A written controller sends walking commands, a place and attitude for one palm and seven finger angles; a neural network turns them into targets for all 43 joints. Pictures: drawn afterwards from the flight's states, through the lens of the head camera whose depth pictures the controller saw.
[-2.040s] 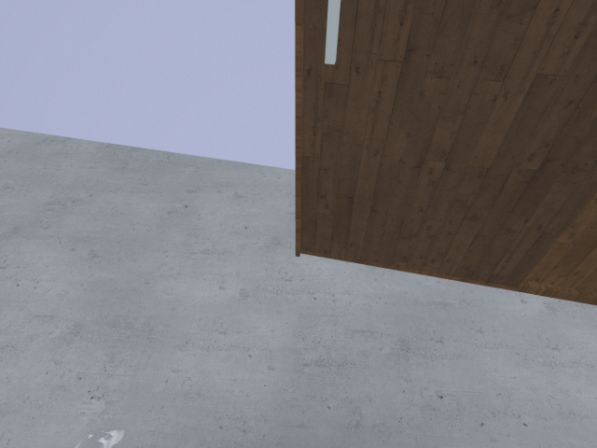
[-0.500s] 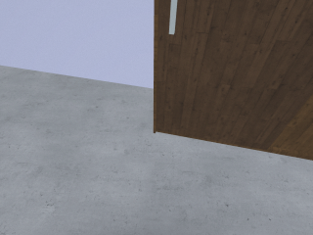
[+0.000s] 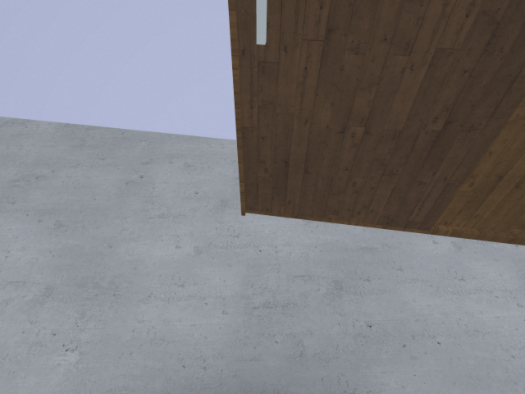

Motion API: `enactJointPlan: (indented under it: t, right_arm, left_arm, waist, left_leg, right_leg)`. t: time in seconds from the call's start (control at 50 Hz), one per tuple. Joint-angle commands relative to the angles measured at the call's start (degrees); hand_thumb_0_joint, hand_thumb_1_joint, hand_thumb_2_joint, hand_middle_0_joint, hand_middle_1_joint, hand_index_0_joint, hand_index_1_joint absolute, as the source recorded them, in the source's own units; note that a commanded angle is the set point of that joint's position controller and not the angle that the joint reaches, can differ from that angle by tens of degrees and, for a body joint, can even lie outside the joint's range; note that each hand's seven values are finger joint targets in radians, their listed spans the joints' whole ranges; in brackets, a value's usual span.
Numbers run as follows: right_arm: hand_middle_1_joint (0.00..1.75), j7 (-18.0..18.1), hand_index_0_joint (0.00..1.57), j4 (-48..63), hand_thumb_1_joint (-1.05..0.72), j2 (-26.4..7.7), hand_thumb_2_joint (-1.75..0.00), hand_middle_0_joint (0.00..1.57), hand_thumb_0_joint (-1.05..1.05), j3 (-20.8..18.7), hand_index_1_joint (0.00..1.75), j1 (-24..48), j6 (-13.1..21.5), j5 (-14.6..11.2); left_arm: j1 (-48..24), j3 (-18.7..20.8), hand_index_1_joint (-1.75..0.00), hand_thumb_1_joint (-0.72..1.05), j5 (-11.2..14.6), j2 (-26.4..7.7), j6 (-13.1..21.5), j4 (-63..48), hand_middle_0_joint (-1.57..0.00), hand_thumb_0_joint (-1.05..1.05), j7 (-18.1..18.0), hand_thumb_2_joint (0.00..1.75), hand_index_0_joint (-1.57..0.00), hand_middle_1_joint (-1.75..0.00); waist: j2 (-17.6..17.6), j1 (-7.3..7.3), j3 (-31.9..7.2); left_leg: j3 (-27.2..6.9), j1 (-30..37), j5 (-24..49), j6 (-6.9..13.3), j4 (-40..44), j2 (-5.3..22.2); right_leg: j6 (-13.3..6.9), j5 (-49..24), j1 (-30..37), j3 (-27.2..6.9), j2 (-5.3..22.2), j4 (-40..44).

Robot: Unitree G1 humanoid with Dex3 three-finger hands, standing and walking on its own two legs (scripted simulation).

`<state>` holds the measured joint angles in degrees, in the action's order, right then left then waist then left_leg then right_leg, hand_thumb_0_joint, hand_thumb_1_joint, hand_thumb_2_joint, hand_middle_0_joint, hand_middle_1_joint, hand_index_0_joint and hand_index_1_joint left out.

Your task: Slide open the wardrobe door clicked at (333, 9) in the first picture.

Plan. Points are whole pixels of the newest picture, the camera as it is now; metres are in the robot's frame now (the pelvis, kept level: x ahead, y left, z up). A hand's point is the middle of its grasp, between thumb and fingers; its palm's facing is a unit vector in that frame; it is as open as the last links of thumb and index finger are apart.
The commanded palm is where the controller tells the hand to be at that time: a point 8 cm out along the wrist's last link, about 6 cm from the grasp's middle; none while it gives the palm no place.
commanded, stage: take the last steps up to it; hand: left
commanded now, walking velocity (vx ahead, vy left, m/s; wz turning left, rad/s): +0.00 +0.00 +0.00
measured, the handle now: (262, 3) +0.98 +0.07 +0.19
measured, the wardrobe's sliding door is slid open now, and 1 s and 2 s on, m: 0.00 0.00 0.00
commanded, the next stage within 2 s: come to a stop and stand still in 1.32 s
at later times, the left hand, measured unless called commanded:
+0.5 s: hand out of the picture +0.04 +0.15 -0.17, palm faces +0.02 -0.98 -0.20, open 7.4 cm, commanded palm none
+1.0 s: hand (174, 303) +0.32 +0.21 -0.18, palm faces -0.04 -0.99 -0.13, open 7.4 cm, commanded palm none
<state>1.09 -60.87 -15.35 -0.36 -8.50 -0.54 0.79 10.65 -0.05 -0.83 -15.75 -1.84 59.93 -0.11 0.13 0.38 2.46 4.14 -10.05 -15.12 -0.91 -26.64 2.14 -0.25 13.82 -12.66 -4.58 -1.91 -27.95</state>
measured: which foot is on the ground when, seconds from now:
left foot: down 0.00-0.34, up 0.36-0.74, down 0.76-1.00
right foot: down 0.00-0.76, up 0.78-1.00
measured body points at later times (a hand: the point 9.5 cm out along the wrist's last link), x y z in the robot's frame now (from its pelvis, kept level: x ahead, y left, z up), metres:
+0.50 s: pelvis +0.08 -0.02 +0.00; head +0.09 -0.03 +0.45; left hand +0.04 +0.20 -0.15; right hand +0.06 -0.26 -0.16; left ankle +0.07 +0.10 -0.67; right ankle +0.02 -0.10 -0.74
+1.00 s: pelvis +0.28 +0.04 +0.00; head +0.28 +0.07 +0.45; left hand +0.32 +0.26 -0.17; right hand +0.30 -0.21 -0.13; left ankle +0.29 +0.09 -0.74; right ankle +0.27 -0.11 -0.65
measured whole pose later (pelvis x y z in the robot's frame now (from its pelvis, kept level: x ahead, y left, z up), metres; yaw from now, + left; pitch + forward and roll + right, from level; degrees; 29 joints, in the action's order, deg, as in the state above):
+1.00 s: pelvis +0.28 +0.04 +0.00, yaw -7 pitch -1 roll -1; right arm 1.8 -60.3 -8.6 -3.1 -14.7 5.1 0.8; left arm 16.4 3.9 -2.0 -10.0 1.3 60.7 0.0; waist 3.3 1.2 0.3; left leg 11.4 -10.4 -13.6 5.5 -24.4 -0.7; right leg 0.8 12.5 -31.3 1.8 5.3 -67.2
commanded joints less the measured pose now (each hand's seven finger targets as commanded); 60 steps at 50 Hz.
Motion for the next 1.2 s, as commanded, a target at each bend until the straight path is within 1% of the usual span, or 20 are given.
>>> enactJointPlan:
  t: [0.0,0.04,0.1,0.2,0.24,0.28,0.3,0.32,0.34,0.42,0.46,0.64,0.7,0.72,0.74,0.76,0.82,0.88,1.06,1.18]
  right_arm:
    - [0.30,0.56,0.20,3.27,-0.90,-7.32,-0.90,0.20,0.00,-2.41,0.30,-2.36,0.81,-0.19]
    - [0.30,0.26,0.20,2.88,-0.90,-7.01,-0.90,0.20,0.00,-2.42,0.30,-3.78,0.90,0.07]
    - [0.30,-0.26,0.20,2.85,-0.90,-7.22,-0.90,0.20,0.00,-3.09,0.30,-4.74,0.79,0.68]
    - [0.30,-0.12,0.20,1.76,-0.90,-8.94,-0.90,0.20,0.00,-4.57,0.30,-9.39,2.01,0.64]
    - [0.30,-0.17,0.20,1.28,-0.90,-7.54,-0.90,0.20,0.00,-4.53,0.30,-10.31,2.45,0.74]
    - [0.30,-0.19,0.20,1.31,-0.90,-5.48,-0.90,0.20,0.00,-3.77,0.30,-8.31,2.23,0.74]
    - [0.30,-0.28,0.20,2.00,-0.90,-2.42,-0.90,0.20,0.00,-3.07,0.30,-7.62,2.34,0.43]
    - [0.30,-0.58,0.20,4.83,-0.90,1.08,-0.90,0.20,0.00,-2.24,0.30,-3.97,2.85,0.10]
    - [0.30,-0.71,0.20,6.23,-0.90,-1.16,-0.90,0.20,0.00,-2.64,0.30,-0.99,3.00,0.57]
    - [0.30,-1.28,0.20,3.36,-0.90,0.93,-0.90,0.20,0.00,-3.00,0.30,-4.00,2.91,0.84]
    - [0.30,-1.59,0.20,3.13,-0.90,2.65,-0.90,0.20,0.00,-2.98,0.30,-4.86,2.55,0.70]
    - [0.30,-2.48,0.20,6.53,-0.90,4.65,-0.90,0.20,0.00,-2.43,0.30,3.90,3.47,-0.12]
    - [0.30,-1.23,0.20,1.92,-0.90,2.10,-0.90,0.20,0.00,-3.25,0.30,-10.51,4.17,0.23]
    - [0.30,-0.53,0.20,-0.29,-0.90,-1.61,-0.90,0.20,0.00,-4.11,0.30,-18.04,4.44,0.67]
    - [0.30,-0.12,0.20,-1.29,-0.90,-8.38,-0.90,0.20,0.00,-5.65,0.30,-23.88,4.67,1.20]
    - [0.30,0.10,0.20,-1.34,-0.90,-8.85,-0.90,0.20,0.00,-5.38,0.30,-23.50,3.89,0.35]
    - [0.30,0.34,0.20,1.21,-0.90,0.41,-0.90,0.20,0.00,-3.31,0.30,-10.88,4.65,0.22]
    - [0.30,0.35,0.20,0.56,-0.90,3.35,-0.90,0.20,0.00,-2.57,0.30,-9.62,5.77,0.08]
    - [0.30,1.18,0.20,-1.06,-0.90,2.35,-0.90,0.20,0.00,-2.93,0.30,-17.34,6.30,-0.08]
    - [0.30,1.29,0.20,-4.09,-0.90,2.25,-0.90,0.20,0.00,-2.72,0.30,-24.04,5.60,0.67]
  left_arm:
    - [1.19,2.35,-0.30,0.90,-0.22,-8.26,0.78,-4.65,-0.20,0.00,-0.80,0.90,-0.20,-0.30]
    - [2.79,2.42,-0.30,0.90,-0.34,-7.54,0.97,-4.46,-0.20,0.00,-0.42,0.90,-0.20,-0.30]
    - [3.71,3.22,-0.30,0.90,-0.80,-6.39,0.62,-5.41,-0.20,0.00,0.39,0.90,-0.20,-0.30]
    - [5.89,3.23,-0.30,0.90,-0.75,0.42,1.81,-5.40,-0.20,0.00,1.24,0.90,-0.20,-0.30]
    - [5.10,3.29,-0.30,0.90,-0.88,1.44,2.40,-5.72,-0.20,0.00,1.49,0.90,-0.20,-0.30]
    - [12.55,3.60,-0.30,0.90,-0.93,1.81,3.11,-2.72,-0.20,0.00,1.29,0.90,-0.20,-0.30]
    - [18.12,4.12,-0.30,0.90,-1.12,-0.93,3.95,-0.61,-0.20,0.00,0.69,0.90,-0.20,-0.30]
    - [25.33,5.35,-0.30,0.90,-0.95,-6.52,4.59,1.77,-0.20,0.00,-0.36,0.90,-0.20,-0.30]
    - [27.25,4.95,-0.30,0.90,-0.17,-6.30,4.66,2.37,-0.20,0.00,-1.10,0.90,-0.20,-0.30]
    - [18.59,3.42,-0.30,0.90,-0.56,-0.14,5.73,1.04,-0.20,0.00,-1.33,0.90,-0.20,-0.30]
    - [17.99,3.27,-0.30,0.90,-0.67,0.46,6.27,1.28,-0.20,0.00,-1.36,0.90,-0.20,-0.30]
    - [21.46,3.07,-0.30,0.90,-0.94,0.85,6.44,5.18,-0.20,0.00,-2.00,0.90,-0.20,-0.30]
    - [19.08,3.56,-0.30,0.90,-0.45,-0.18,6.48,4.89,-0.20,0.00,-2.00,0.90,-0.20,-0.30]
    - [20.30,3.52,-0.30,0.90,0.00,1.25,6.48,4.56,-0.20,0.00,-1.74,0.90,-0.20,-0.30]
    - [23.50,3.09,-0.30,0.90,0.50,4.75,6.22,3.87,-0.20,0.00,-1.22,0.90,-0.20,-0.30]
    - [21.09,3.05,-0.30,0.90,0.28,4.04,6.14,2.09,-0.20,0.00,-1.37,0.90,-0.20,-0.30]
    - [13.34,3.62,-0.30,0.90,-0.75,4.89,5.09,1.64,-0.20,0.00,-0.48,0.90,-0.20,-0.30]
    - [16.83,3.46,-0.30,0.90,-1.31,7.38,3.18,2.54,-0.20,0.00,0.14,0.90,-0.20,-0.30]
    - [5.12,4.50,-0.30,0.90,-1.15,4.71,1.88,-2.09,-0.20,0.00,0.86,0.90,-0.20,-0.30]
    - [-5.58,3.52,-0.30,0.90,-0.77,5.65,2.44,-5.02,-0.20,0.00,1.20,0.90,-0.20,-0.30]
  waist:
    - [1.09,-0.80,-2.85]
    - [1.45,-0.57,-4.39]
    - [-0.71,-0.18,2.12]
    - [-10.31,-1.04,4.16]
    - [-8.61,-1.17,3.96]
    - [-3.51,2.75,4.23]
    - [7.28,4.98,4.72]
    - [21.70,7.20,4.96]
    - [12.45,7.00,5.30]
    - [2.89,1.56,5.85]
    - [2.96,0.15,4.79]
    - [8.28,1.71,4.27]
    - [5.84,-5.09,-2.88]
    - [0.31,-7.49,-8.69]
    - [-16.37,-7.63,-15.03]
    - [-14.77,-6.67,-14.33]
    - [-3.29,-2.20,3.19]
    - [-4.91,1.48,3.02]
    - [-4.80,-0.31,4.22]
    - [-4.48,-3.74,6.74]
  left_leg:
    - [-3.91,0.76,4.76,1.16,1.38,5.26]
    - [-4.44,0.92,-6.31,1.55,2.15,5.42]
    - [-7.59,-3.74,-23.86,3.21,6.06,6.50]
    - [-17.64,-1.94,-27.14,9.63,15.07,17.36]
    - [-14.88,-2.71,-21.69,9.70,13.81,17.51]
    - [-6.66,-12.26,-18.58,5.81,3.01,12.09]
    - [-0.11,-20.80,-16.52,2.53,-12.37,5.63]
    - [4.88,-32.74,-19.84,0.59,-28.99,-0.57]
    - [-1.26,-33.06,-17.72,1.26,-34.79,1.52]
    - [-2.73,-29.86,-4.81,0.77,-38.67,4.70]
    - [-1.20,-28.10,-1.82,-0.09,-35.55,4.54]
    - [3.20,-19.97,2.26,1.48,-13.89,1.91]
    - [4.33,0.97,7.57,3.29,-4.51,-1.50]
    - [-1.44,15.21,11.35,5.05,-3.63,4.06]
    - [-23.93,26.20,16.03,10.92,0.65,20.96]
    - [-32.48,22.05,11.87,14.52,8.85,25.78]
    - [-20.99,-1.63,0.23,11.21,15.22,19.66]
    - [-9.10,-8.25,3.09,7.83,16.56,14.32]
    - [-5.65,5.60,18.91,6.11,16.87,13.06]
    - [-3.78,9.68,26.92,8.79,14.58,13.94]
  right_leg:
    - [-1.81,-11.82,-3.44,-7.12,6.90,2.94]
    - [-2.12,2.44,-3.31,-7.27,5.65,3.98]
    - [-2.60,22.68,-9.67,-6.74,2.73,3.81]
    - [-1.08,10.11,-13.67,6.30,-0.07,-15.71]
    - [-0.86,10.77,-11.60,6.62,2.42,-13.38]
    - [-1.23,7.68,3.54,7.43,2.02,-1.94]
    - [-4.06,13.04,10.11,-5.71,8.13,6.79]
    - [-8.95,12.17,14.71,-27.17,21.24,17.19]
    - [-11.54,7.57,13.18,-29.44,24.12,18.41]
    - [-11.63,-1.54,7.07,-15.33,18.83,16.36]
    - [-10.62,-9.47,6.84,-8.70,16.52,16.17]
    - [-7.64,-28.01,10.54,-0.50,14.25,12.50]
    - [-5.25,-36.89,6.86,3.76,11.26,-4.25]
    - [-3.75,-26.52,-1.06,4.93,8.70,-16.07]
    - [-1.06,10.68,-14.63,9.24,0.60,-36.12]
    - [-1.82,19.37,-18.54,4.53,0.51,-46.58]
    - [-1.09,6.45,-20.84,2.99,7.89,-48.81]
    - [0.30,1.42,-15.90,4.39,8.57,-43.20]
    - [2.47,-7.80,-29.00,5.30,9.27,-33.29]
    - [1.29,-5.05,-26.51,9.15,8.45,-18.91]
